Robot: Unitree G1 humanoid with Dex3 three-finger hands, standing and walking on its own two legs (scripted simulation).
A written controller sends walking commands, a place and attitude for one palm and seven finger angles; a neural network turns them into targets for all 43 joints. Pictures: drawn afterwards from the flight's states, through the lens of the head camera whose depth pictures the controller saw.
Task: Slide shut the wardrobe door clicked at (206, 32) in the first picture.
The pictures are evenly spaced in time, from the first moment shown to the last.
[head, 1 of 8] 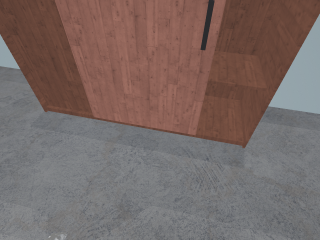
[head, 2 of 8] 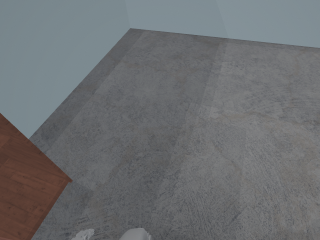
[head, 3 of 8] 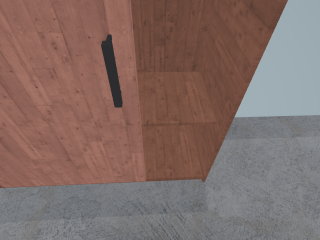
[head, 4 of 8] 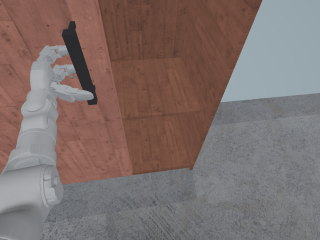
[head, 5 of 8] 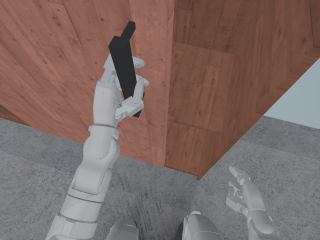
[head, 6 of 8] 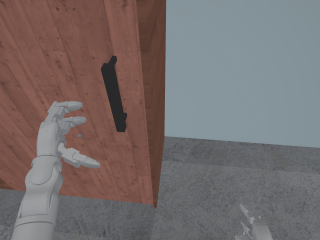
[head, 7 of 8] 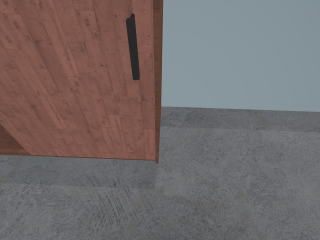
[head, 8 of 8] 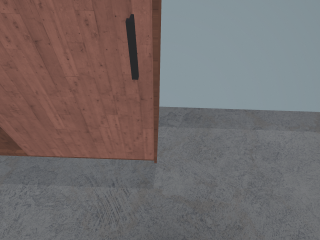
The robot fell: no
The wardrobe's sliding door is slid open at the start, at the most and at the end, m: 0.38 0.38 0.00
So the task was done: yes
